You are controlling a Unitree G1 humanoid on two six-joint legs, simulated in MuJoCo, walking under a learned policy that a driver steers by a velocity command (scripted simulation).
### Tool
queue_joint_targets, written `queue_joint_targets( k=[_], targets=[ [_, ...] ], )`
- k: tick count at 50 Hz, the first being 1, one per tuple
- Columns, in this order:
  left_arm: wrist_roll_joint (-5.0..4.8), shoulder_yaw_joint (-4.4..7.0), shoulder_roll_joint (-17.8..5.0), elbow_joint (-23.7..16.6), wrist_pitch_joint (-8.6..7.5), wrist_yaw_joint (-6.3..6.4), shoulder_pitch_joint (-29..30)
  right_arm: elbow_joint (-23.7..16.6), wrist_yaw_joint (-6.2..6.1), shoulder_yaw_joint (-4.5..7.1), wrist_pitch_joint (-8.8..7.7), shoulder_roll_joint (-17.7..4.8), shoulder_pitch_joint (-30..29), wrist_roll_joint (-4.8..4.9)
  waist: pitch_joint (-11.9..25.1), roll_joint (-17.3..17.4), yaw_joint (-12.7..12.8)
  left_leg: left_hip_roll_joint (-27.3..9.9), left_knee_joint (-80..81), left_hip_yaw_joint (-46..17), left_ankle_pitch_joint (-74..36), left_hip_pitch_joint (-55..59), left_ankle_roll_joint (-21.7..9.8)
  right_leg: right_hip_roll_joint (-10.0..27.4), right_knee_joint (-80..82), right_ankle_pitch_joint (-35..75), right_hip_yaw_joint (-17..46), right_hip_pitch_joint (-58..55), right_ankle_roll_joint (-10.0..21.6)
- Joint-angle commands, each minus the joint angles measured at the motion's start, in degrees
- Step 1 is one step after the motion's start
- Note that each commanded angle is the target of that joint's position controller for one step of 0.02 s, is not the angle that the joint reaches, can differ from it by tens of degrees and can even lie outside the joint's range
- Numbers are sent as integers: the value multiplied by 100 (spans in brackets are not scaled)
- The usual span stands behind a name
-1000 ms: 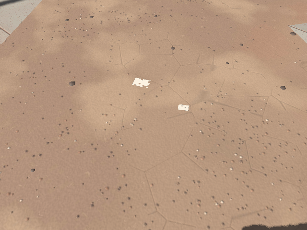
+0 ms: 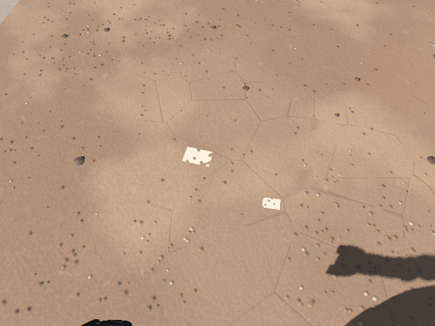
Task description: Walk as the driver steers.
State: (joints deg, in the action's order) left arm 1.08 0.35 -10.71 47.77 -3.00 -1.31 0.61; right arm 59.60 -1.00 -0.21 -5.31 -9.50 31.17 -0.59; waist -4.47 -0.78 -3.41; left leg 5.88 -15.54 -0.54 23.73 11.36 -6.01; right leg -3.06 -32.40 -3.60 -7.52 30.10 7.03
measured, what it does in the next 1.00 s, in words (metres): walks ahead, turning right: right foot, then left foot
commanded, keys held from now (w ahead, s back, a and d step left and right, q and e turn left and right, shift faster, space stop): w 0.16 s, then w+e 0.28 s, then e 0.56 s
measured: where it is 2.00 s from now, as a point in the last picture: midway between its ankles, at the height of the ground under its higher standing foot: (243, 316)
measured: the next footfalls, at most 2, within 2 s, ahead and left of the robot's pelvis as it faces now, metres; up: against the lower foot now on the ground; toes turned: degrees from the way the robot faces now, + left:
right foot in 0.02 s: +0.18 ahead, -0.05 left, +0.00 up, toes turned -3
left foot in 0.56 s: +0.47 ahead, +0.11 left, +0.00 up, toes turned -10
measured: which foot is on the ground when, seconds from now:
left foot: down 0.00-0.04, up 0.06-0.54, down 0.56-1.00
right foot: up 0.00-0.00, down 0.02-0.56, up 0.58-1.00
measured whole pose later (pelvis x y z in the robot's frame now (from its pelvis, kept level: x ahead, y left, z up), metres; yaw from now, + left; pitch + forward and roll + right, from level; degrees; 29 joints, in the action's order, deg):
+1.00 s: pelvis +0.36 +0.03 +0.02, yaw -26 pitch +0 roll +1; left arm 1.4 3.3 -13.8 44.1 4.0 -2.6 -7.1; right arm 48.3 -1.2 2.7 -0.9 -15.1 14.7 -1.7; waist -3.2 0.3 -1.6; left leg -5.2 -28.0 15.3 12.1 -15.5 -1.3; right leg 1.6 -42.8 -19.8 -3.0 23.8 1.5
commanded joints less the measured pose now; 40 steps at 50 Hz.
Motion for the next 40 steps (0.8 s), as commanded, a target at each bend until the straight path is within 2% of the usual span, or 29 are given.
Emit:
queue_joint_targets(
  k=[1, 2, 3, 4, 5, 6, 7, 8, 9, 10, 11, 12, 14, 18, 22, 23, 25, 26, 27, 28, 29, 30, 31, 32, 33, 34, 35, 38, 40],
  targets=[
    [81, 399, -1126, 572, -85, 204, -2688, -358, -26, 190, -43, -1026, -446, -6, 1232, 427, 1518, -1335, -3425, -173, -5997, -1701, 21, 446, 445, -271, 761, -3464, 494],
    [161, 474, -1519, 612, -87, 195, -3086, -453, -12, 122, -50, -568, -206, -78, 1724, -603, 1302, -556, -5485, 235, -1055, -2712, -36, 1951, 361, -99, 2555, -4258, 832],
    [47, 492, -1433, 618, -31, 129, -2769, -375, 38, 177, 0, -552, 449, 95, 1956, -1115, 833, 76, -6912, -257, 549, -4352, 56, 2610, 1283, -892, 4945, -4851, 1717],
    [-104, 437, -1063, 468, -31, 85, -2023, -493, 26, 220, 15, -918, -165, -25, 998, -172, 699, -449, -6620, -425, -160, -4779, -48, 2370, 1793, -1779, 4184, -3932, 1474],
    [-104, 359, -746, 408, -72, 60, -1632, -617, 74, 253, 6, -937, -662, -48, 445, 16, 620, -593, -6347, -330, -515, -4706, -50, 2152, 2072, -1716, 3595, -3142, 1315],
    [-36, 292, -509, 496, -125, 51, -1571, -640, 97, 256, 26, -829, -787, -64, 102, 359, 397, -765, -6022, -337, -644, -4478, -23, 1953, 2246, -1154, 3125, -2523, 1125],
    [-29, 249, -428, 583, -182, 79, -1664, -630, 132, 246, 101, -700, -755, -126, 51, 413, 238, -904, -5737, -359, -693, -4153, 30, 1748, 2341, -810, 2691, -2084, 961],
    [-31, 231, -417, 699, -236, 98, -1773, -600, 172, 206, 173, -515, -647, -161, 40, 230, 135, -964, -5494, -314, -696, -3906, 101, 1648, 2428, -514, 2424, -1814, 892],
    [-54, 215, -402, 821, -296, 96, -1985, -639, 188, 208, 203, -471, -754, -178, -21, 183, 112, -1011, -5282, -240, -740, -3901, 159, 1509, 2432, 7, 2247, -1747, 844],
    [-73, 231, -521, 900, -325, 98, -2087, -699, 210, 200, 230, -415, -860, -192, 7, 42, 75, -1056, -5035, -142, -805, -3986, 237, 1440, 2483, 46, 2114, -1710, 862],
    [-76, 242, -586, 924, -332, 101, -2140, -775, 226, 206, 250, -464, -1089, -184, -29, 21, 87, -1123, -4788, -61, -1003, -4131, 310, 1317, 2573, 13, 1964, -1684, 825],
    [-75, 251, -677, 943, -327, 104, -2229, -902, 239, 209, 262, -506, -1401, -177, -93, -38, 132, -1166, -4463, 12, -1223, -4303, 392, 1287, 2635, 77, 1902, -1671, 822],
    [-89, 248, -712, 976, -299, 102, -2447, -1118, 235, 208, 274, -571, -2041, -146, -210, -24, 285, -1190, -3759, 117, -1679, -4584, 545, 1184, 2681, 268, 1828, -1786, 748],
    [-80, 255, -754, 1037, -255, 116, -2909, -1403, 236, 181, 274, -572, -2936, -89, -92, -220, 618, -1005, -2686, 212, -2369, -4660, 693, 1061, 2417, 830, 1805, -2318, 522],
    [-11, 284, -834, 1025, -205, 150, -3189, -1699, 214, 173, 243, -646, -3625, -54, -29, -360, 844, -825, -2172, 175, -2157, -4761, 718, 1159, 1928, 1322, 2033, -2958, 590],
    [9, 299, -861, 1014, -184, 170, -3181, -1759, 201, 171, 216, -660, -3698, -45, -68, -386, 837, -757, -2025, 164, -2044, -4699, 693, 1171, 1707, 1759, 2063, -3044, 561],
    [24, 345, -938, 944, -138, 223, -2990, -1718, 144, 191, 126, -732, -3340, -26, 61, -484, 625, -567, -1592, 120, -1801, -3993, 580, 1079, 1107, 2731, 2040, -2988, 325],
    [2, 369, -977, 890, -134, 234, -2854, -1572, 100, 229, 68, -829, -2857, -22, 259, -513, 448, -428, -1273, 121, -1830, -3335, 497, 942, 659, 3133, 2035, -2895, 169],
    [-80, 384, -991, 828, -146, 214, -2670, -1358, 49, 289, -17, -975, -2115, -61, 609, -358, 101, -452, -751, 143, -2459, -2315, 380, 679, -168, 3073, 1878, -2618, -8],
    [-204, 344, -797, 616, -184, 201, -2523, -1226, -18, 389, -114, -1346, -1256, -207, 1300, -50, -196, -1368, -916, -514, -3446, -777, 143, 388, -1436, 1604, 1767, -1651, -170],
    [-280, 254, -228, 433, -169, 282, -3072, -1289, -14, 453, -92, -1779, -833, -320, 2225, 1120, 30, -3302, -1647, -1946, -6500, 779, -193, -290, -3047, -3102, 1151, -326, -273],
    [-303, 380, -697, 489, -51, 370, -3543, -1365, 15, 534, 52, -1826, -989, -106, 2896, 1543, 105, -3632, -1311, -2920, -6363, 613, -886, -320, -4038, -3465, 1072, 35, -293],
    [-143, 452, -897, 596, 67, 367, -3254, -1528, 14, 404, 114, -1225, -1497, -51, 2139, 704, 298, -3198, -1009, -2342, -5445, -204, -779, 46, -4197, -2896, 1186, 167, -344],
    [-53, 465, -810, 511, 123, 287, -2765, -1566, -6, 284, 120, -839, -1874, -44, 1355, 507, 330, -2779, -768, -1565, -5139, -962, -588, 186, -3981, -2509, 1093, 225, -448],
    [-12, 488, -724, 443, 183, 217, -2567, -1546, -36, 241, 126, -742, -1974, -78, 1029, 567, 418, -2523, -568, -1105, -5080, -1422, -466, 313, -3833, -2285, 1075, 171, -553],
    [39, 495, -658, 405, 275, 147, -2466, -1517, -86, 243, 131, -765, -2019, -57, 832, 716, 491, -2348, -380, -739, -4938, -1803, -459, 380, -3714, -2124, 1017, 63, -643],
    [72, 492, -575, 380, 351, 104, -2493, -1460, -94, 253, 117, -807, -1919, -53, 795, 772, 538, -2256, -331, -490, -5175, -2046, -439, 328, -3737, -1987, 947, -115, -679],
    [63, 509, -562, 213, 493, 71, -2359, -1442, -84, 298, 69, -933, -1876, -64, 954, 699, 679, -2336, -215, -131, -5058, -2206, -621, 296, -3656, -1741, 909, -110, -715],
    [74, 489, -578, 4, 579, 31, -1980, -1444, -87, 315, 109, -977, -1899, -90, 811, 782, 651, -2351, -81, 90, -4434, -2340, -631, 403, -3220, -1493, 842, 19, -716]
  ],
)
Velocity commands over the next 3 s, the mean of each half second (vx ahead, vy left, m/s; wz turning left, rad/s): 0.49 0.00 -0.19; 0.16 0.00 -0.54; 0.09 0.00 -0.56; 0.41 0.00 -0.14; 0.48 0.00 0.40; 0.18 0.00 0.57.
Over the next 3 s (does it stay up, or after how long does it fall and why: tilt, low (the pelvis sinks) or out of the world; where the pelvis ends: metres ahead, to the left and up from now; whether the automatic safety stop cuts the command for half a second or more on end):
stays up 0.80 -0.37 0.02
